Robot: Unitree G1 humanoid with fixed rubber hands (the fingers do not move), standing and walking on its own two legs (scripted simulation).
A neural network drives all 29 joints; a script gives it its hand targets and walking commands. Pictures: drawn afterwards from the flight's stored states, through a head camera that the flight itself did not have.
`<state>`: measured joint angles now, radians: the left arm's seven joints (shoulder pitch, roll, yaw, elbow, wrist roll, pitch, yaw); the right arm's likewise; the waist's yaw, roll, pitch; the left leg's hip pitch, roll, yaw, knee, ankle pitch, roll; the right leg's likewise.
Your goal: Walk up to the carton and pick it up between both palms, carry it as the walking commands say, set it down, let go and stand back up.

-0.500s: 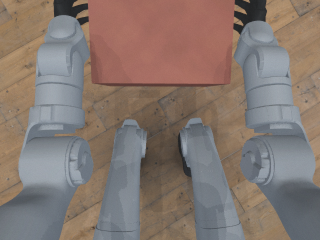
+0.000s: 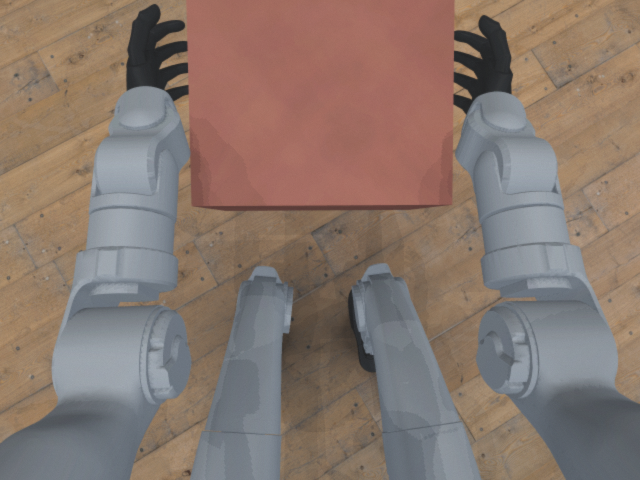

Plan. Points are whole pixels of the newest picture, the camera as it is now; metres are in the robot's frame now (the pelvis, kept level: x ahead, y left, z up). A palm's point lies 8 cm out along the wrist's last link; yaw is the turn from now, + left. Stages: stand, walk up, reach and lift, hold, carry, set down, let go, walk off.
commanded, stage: reach and lift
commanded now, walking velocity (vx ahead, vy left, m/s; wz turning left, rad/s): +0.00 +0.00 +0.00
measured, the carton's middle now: (319, 106) +0.53 +0.01 -0.11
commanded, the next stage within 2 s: none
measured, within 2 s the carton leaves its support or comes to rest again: neither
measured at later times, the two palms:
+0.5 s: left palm (104, 65) +0.49 +0.18 +0.05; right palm (522, 80) +0.48 -0.16 +0.04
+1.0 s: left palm out of the picture +0.48 +0.19 +0.19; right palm out of the picture +0.47 -0.16 +0.18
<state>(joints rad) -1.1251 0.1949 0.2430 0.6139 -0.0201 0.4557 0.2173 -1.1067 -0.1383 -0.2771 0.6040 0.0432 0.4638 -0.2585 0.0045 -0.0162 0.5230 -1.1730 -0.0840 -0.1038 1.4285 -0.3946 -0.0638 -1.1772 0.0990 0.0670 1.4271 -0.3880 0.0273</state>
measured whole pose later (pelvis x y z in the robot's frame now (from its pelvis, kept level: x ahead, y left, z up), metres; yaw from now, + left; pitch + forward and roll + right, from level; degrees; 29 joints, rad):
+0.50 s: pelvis +0.02 +0.00 +0.06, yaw +1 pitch +5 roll -1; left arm -0.99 0.13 0.27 0.59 0.04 0.45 0.19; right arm -0.95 -0.07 -0.31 0.54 -0.01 0.46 -0.24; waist 0.00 0.01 0.45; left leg -0.93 -0.08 -0.13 1.15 -0.32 -0.06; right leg -0.92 0.08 0.07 1.14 -0.31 0.02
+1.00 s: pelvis +0.11 +0.01 +0.14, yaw +0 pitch +9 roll +0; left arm -0.65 0.01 0.44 0.79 0.32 0.46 -0.02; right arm -0.61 0.05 -0.48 0.77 -0.29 0.47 0.03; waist 0.00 -0.02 -0.20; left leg -0.63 -0.05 -0.12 0.75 -0.28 -0.02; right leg -0.63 0.06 0.10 0.74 -0.28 0.01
